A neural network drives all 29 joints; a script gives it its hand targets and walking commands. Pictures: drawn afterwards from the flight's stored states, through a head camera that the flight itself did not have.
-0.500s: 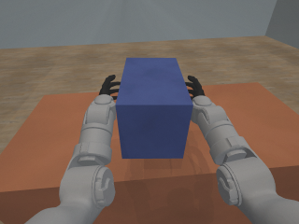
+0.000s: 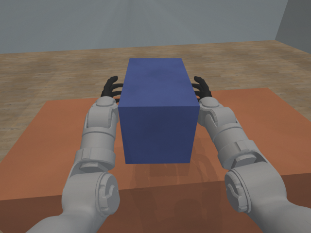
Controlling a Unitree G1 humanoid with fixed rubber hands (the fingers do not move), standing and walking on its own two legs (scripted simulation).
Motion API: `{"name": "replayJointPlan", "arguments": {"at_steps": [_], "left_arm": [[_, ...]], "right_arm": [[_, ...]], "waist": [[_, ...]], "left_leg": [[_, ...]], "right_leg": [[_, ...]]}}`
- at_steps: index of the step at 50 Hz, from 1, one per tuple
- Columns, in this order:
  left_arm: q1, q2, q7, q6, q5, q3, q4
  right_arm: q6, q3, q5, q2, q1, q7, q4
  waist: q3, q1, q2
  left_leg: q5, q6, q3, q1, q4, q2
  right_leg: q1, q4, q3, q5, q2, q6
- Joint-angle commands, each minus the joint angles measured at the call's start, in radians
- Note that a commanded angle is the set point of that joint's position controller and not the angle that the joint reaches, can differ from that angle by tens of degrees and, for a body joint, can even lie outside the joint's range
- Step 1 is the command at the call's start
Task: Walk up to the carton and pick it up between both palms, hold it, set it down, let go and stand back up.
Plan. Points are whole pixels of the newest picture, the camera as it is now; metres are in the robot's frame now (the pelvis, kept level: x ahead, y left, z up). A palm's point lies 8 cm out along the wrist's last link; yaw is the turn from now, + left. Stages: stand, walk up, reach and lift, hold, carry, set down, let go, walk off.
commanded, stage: hold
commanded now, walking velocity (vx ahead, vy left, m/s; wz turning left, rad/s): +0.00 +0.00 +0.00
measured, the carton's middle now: (156, 105) +0.41 -0.02 +0.19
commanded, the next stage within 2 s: none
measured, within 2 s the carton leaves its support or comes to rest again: neither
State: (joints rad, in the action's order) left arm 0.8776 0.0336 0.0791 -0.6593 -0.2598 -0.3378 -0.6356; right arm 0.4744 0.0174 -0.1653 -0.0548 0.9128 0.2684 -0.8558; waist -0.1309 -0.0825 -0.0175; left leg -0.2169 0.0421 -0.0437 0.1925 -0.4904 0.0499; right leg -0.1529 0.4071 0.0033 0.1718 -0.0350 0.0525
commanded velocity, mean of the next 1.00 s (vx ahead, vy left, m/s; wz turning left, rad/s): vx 0.00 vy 0.00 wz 0.00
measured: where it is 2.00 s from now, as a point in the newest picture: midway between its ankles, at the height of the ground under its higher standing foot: outside the picture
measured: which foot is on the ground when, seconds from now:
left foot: down 0.00-1.00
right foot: down 0.00-1.00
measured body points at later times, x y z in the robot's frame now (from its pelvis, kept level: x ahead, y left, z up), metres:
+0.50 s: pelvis +0.00 +0.00 +0.00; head -0.09 +0.01 +0.44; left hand +0.39 +0.11 +0.23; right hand +0.38 -0.14 +0.22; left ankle +0.04 +0.14 -0.74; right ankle +0.04 -0.15 -0.74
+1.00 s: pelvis +0.00 +0.00 +0.00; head -0.09 +0.01 +0.44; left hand +0.39 +0.11 +0.23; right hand +0.38 -0.14 +0.22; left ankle +0.04 +0.14 -0.74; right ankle +0.04 -0.15 -0.74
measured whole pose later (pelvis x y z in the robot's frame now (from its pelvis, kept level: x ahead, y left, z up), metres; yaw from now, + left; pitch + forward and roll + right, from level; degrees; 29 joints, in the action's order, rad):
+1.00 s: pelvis +0.00 +0.00 +0.00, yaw +0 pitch -6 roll -1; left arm 0.87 0.04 0.05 -0.67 -0.29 -0.36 -0.61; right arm 0.48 0.01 -0.17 -0.05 0.92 0.27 -0.85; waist -0.12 -0.08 -0.01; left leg -0.22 0.04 -0.04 0.18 -0.49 0.05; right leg -0.14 0.41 0.00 0.17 -0.03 0.05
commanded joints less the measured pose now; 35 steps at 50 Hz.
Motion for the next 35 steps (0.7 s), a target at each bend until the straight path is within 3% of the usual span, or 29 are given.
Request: {"name": "replayJointPlan", "arguments": {"at_steps": [1, 6, 7, 11, 12, 15, 19, 27, 28, 35], "left_arm": [[0.742, 0.739, -0.169, 0.076, 0.120, 0.352, 0.224], [0.753, 0.730, -0.173, 0.072, 0.098, 0.322, 0.197], [0.762, 0.725, -0.175, 0.075, 0.104, 0.332, 0.212], [0.730, 0.742, -0.171, 0.079, 0.114, 0.356, 0.250], [0.725, 0.739, -0.171, 0.075, 0.116, 0.364, 0.255], [0.716, 0.730, -0.184, 0.066, 0.103, 0.344, 0.215], [0.737, 0.725, -0.181, 0.069, 0.095, 0.327, 0.216], [0.722, 0.723, -0.185, 0.071, 0.095, 0.334, 0.229], [0.730, 0.738, -0.184, 0.073, 0.104, 0.348, 0.226], [0.724, 0.729, -0.183, 0.078, 0.100, 0.342, 0.244]], "right_arm": [[-0.096, -0.300, -0.248, 0.781, 1.029, -0.109, 0.560], [-0.096, -0.280, -0.235, 0.781, 1.033, -0.115, 0.531], [-0.095, -0.271, -0.229, 0.790, 1.015, -0.114, 0.521], [-0.104, -0.311, -0.255, 0.791, 1.018, -0.112, 0.575], [-0.098, -0.307, -0.255, 0.784, 0.996, -0.109, 0.557], [-0.093, -0.281, -0.237, 0.771, 0.988, -0.107, 0.540], [-0.096, -0.294, -0.238, 0.790, 1.014, -0.112, 0.538], [-0.101, -0.283, -0.229, 0.791, 1.002, -0.111, 0.547], [-0.102, -0.285, -0.237, 0.793, 1.001, -0.113, 0.542], [-0.104, -0.299, -0.243, 0.797, 1.001, -0.112, 0.550]], "waist": [[-0.368, 0.090, 0.045], [-0.334, 0.101, 0.042], [-0.346, 0.085, 0.027], [-0.405, 0.093, 0.037], [-0.384, 0.082, 0.028], [-0.331, 0.074, 0.044], [-0.330, 0.094, 0.046], [-0.343, 0.088, 0.040], [-0.337, 0.076, 0.034], [-0.355, 0.086, 0.041]], "left_leg": [[0.190, -0.014, 0.046, -0.137, 0.103, -0.097], [0.144, -0.018, 0.053, -0.116, 0.120, -0.096], [0.151, -0.017, 0.054, -0.123, 0.121, -0.100], [0.234, -0.009, 0.049, -0.156, 0.100, -0.098], [0.249, -0.006, 0.047, -0.160, 0.096, -0.099], [0.181, -0.012, 0.050, -0.130, 0.114, -0.099], [0.160, -0.017, 0.050, -0.122, 0.116, -0.099], [0.161, -0.018, 0.056, -0.124, 0.121, -0.101], [0.166, -0.011, 0.054, -0.121, 0.120, -0.098], [0.189, -0.014, 0.055, -0.142, 0.116, -0.100]], "right_leg": [[0.184, -0.133, 0.015, -0.111, 0.135, -0.004], [0.178, -0.142, 0.014, -0.062, 0.129, -0.008], [0.177, -0.141, 0.016, -0.073, 0.130, -0.007], [0.206, -0.130, 0.020, -0.147, 0.137, -0.005], [0.199, -0.129, 0.018, -0.162, 0.135, -0.004], [0.196, -0.139, 0.020, -0.105, 0.132, -0.004], [0.188, -0.138, 0.020, -0.079, 0.131, -0.006], [0.202, -0.139, 0.020, -0.088, 0.130, -0.002], [0.192, -0.140, 0.019, -0.089, 0.131, -0.004], [0.202, -0.137, 0.022, -0.108, 0.128, -0.001]]}}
